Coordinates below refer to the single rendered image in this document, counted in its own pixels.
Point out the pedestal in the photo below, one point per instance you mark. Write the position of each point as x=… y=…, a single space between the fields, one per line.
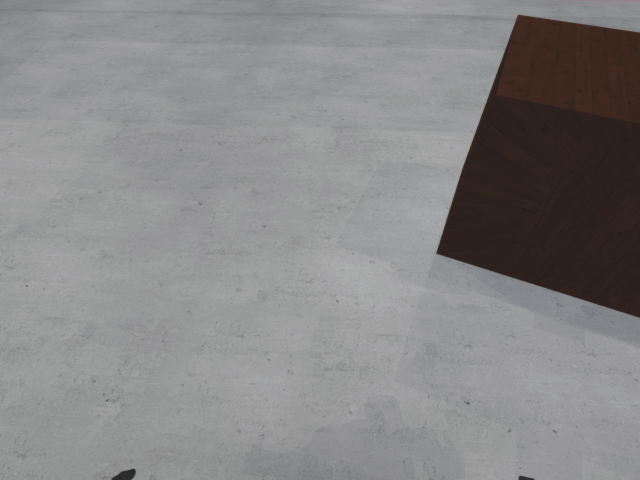
x=550 y=190

